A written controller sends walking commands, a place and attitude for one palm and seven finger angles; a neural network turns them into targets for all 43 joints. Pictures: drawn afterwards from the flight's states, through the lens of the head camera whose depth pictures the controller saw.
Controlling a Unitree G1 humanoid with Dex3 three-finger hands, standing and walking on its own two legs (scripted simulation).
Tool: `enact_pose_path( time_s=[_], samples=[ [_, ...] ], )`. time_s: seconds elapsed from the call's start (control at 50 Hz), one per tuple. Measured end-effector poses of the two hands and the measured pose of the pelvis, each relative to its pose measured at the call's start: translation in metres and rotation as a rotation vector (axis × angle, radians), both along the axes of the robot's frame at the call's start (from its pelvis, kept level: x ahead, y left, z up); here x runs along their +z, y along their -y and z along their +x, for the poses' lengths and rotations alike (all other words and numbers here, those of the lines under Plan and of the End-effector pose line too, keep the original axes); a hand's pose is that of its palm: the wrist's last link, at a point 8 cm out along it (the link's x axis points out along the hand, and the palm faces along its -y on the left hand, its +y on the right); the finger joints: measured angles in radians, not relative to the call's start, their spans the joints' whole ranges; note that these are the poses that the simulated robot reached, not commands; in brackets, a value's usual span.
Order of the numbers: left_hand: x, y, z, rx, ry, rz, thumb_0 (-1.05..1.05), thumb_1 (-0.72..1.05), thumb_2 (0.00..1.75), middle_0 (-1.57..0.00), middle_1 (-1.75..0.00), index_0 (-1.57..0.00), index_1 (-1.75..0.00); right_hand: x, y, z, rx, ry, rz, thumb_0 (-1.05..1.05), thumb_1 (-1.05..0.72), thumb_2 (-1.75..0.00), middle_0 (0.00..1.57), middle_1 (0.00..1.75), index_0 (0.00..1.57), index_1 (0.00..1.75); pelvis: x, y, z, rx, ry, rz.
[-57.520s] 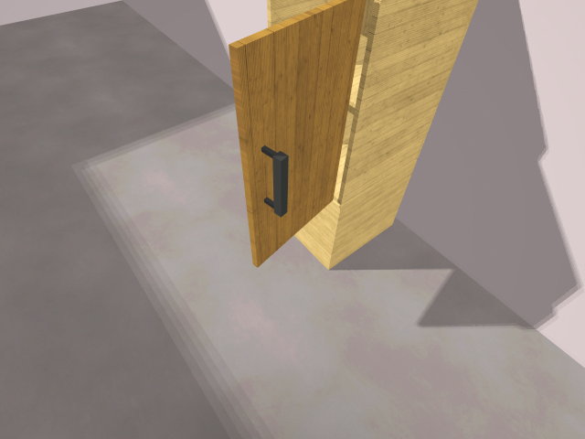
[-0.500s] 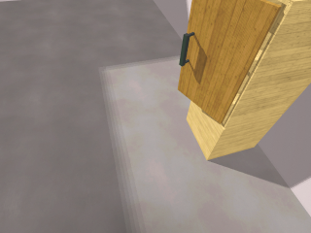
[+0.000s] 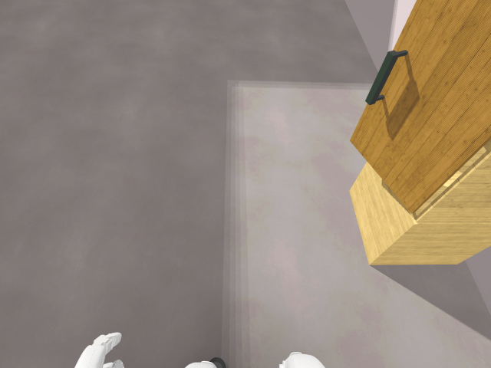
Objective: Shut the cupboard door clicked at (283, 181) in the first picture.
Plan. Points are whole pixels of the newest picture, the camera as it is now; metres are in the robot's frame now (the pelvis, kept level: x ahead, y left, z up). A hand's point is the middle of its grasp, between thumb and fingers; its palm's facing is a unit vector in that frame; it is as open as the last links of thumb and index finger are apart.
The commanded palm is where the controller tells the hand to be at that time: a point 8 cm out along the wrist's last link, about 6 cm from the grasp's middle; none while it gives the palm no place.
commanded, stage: walk to a spot facing it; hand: left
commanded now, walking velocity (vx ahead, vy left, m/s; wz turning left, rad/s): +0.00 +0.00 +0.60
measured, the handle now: (386, 78) +0.85 -0.39 -0.04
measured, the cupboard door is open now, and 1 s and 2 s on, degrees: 22 22 22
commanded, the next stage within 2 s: turn to face it in 1.42 s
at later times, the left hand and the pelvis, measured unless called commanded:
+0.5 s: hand out of the picture -0.05 +0.17 -0.17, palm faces +0.40 -0.88 -0.25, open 7.4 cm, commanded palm none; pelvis +0.01 -0.02 +0.00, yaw +22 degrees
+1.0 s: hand (87, 342) +0.18 +0.29 -0.16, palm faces +0.47 -0.85 -0.23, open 7.4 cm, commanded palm none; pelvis +0.17 +0.06 -0.02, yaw +31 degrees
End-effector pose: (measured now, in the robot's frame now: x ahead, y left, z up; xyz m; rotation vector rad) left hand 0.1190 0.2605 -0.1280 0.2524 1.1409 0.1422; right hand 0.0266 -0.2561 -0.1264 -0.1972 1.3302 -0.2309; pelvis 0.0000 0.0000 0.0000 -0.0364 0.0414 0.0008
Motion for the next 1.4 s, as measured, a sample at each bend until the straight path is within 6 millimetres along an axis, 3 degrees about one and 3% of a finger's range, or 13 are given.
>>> enact_pose_path(
  time_s=[0.1,0.18,0.32,0.44,0.56,0.62,0.74,0.9,1.02,1.08,1.2,1.3,1.4],
  samples=[
    [0.005,0.019,-0.018,0.053,0.038,0.024,0.00,0.91,0.90,-0.20,-0.30,-0.20,-0.30,-0.015,0.027,0.017,0.051,0.012,0.019,0.01,-0.91,-0.89,0.21,0.30,0.20,0.30,-0.008,0.024,-0.005,0.067,-0.005,0.026],
    [0.009,0.033,-0.054,0.110,-0.005,0.046,0.00,0.91,0.90,-0.20,-0.30,-0.20,-0.30,-0.022,0.043,0.039,0.099,0.032,0.032,0.01,-0.91,-0.89,0.21,0.30,0.20,0.30,-0.008,0.036,-0.008,0.119,0.012,0.038],
    [0.012,0.051,-0.107,0.240,-0.069,0.018,0.00,0.91,0.89,-0.21,-0.30,-0.20,-0.30,-0.014,0.039,0.075,0.221,0.038,0.064,0.01,-0.91,-0.89,0.20,0.30,0.20,0.30,0.002,0.044,-0.003,0.228,0.023,0.075],
    [0.005,0.050,-0.160,0.398,-0.095,-0.026,0.00,0.91,0.89,-0.21,-0.30,-0.20,-0.30,-0.007,0.002,0.129,0.397,0.049,0.071,0.01,-0.91,-0.89,0.20,0.30,0.20,0.30,0.002,0.034,0.005,0.337,0.020,0.077],
    [-0.018,0.035,-0.229,0.555,-0.219,-0.075,0.00,0.91,0.89,-0.21,-0.30,-0.20,-0.30,0.007,-0.071,0.209,0.578,0.201,0.064,0.01,-0.91,-0.89,0.20,0.30,0.20,0.30,-0.010,0.001,0.019,0.412,0.018,0.070],
    [-0.029,0.021,-0.246,0.587,-0.298,-0.093,0.00,0.91,0.89,-0.21,-0.30,-0.20,-0.30,0.010,-0.100,0.235,0.620,0.299,0.058,0.01,-0.91,-0.89,0.20,0.30,0.20,0.30,-0.019,-0.016,0.026,0.427,0.029,0.068],
    [-0.017,-0.020,-0.191,0.593,-0.192,-0.079,0.01,0.91,0.90,-0.20,-0.30,-0.20,-0.30,0.014,-0.115,0.226,0.621,0.221,0.041,0.00,-0.91,-0.89,0.20,0.30,0.20,0.30,-0.005,-0.038,0.054,0.479,0.044,0.050],
    [0.001,-0.058,-0.058,0.547,0.023,-0.051,0.01,0.91,0.90,-0.20,-0.30,-0.20,-0.30,-0.010,-0.107,0.199,0.545,-0.035,0.064,0.01,-0.91,-0.89,0.21,0.30,0.20,0.30,-0.002,-0.057,0.115,0.529,0.039,0.069],
    [-0.005,-0.071,0.041,0.505,0.100,-0.012,0.00,0.91,0.90,-0.20,-0.30,-0.20,-0.30,-0.041,-0.095,0.217,0.486,-0.195,0.079,0.01,-0.91,-0.89,0.21,0.30,0.20,0.30,-0.023,-0.065,0.187,0.552,0.028,0.087],
    [-0.005,-0.066,0.061,0.536,0.108,-0.008,0.00,0.91,0.90,-0.20,-0.30,-0.20,-0.30,-0.045,-0.098,0.251,0.504,-0.226,0.071,0.01,-0.91,-0.89,0.21,0.30,0.20,0.30,-0.023,-0.067,0.211,0.584,0.040,0.076],
    [0.001,-0.051,0.059,0.672,0.011,-0.047,-0.01,0.94,0.89,-0.21,-0.30,-0.20,-0.30,-0.021,-0.135,0.352,0.594,-0.116,0.071,0.01,-0.91,-0.89,0.20,0.30,0.20,0.30,-0.002,-0.084,0.257,0.654,0.022,0.060],
    [-0.001,-0.049,0.046,0.767,-0.058,-0.074,-0.01,0.95,0.89,-0.21,-0.30,-0.20,-0.30,-0.009,-0.189,0.434,0.701,-0.025,0.077,0.01,-0.91,-0.89,0.20,0.30,0.20,0.30,0.004,-0.105,0.289,0.720,0.012,0.042],
    [-0.013,-0.042,0.033,0.865,-0.137,-0.144,0.00,0.93,0.90,-0.20,-0.30,-0.20,-0.30,-0.002,-0.267,0.507,0.843,0.066,0.098,0.01,-0.91,-0.89,0.20,0.29,0.20,0.30,0.001,-0.136,0.311,0.785,0.014,0.026]
  ],
)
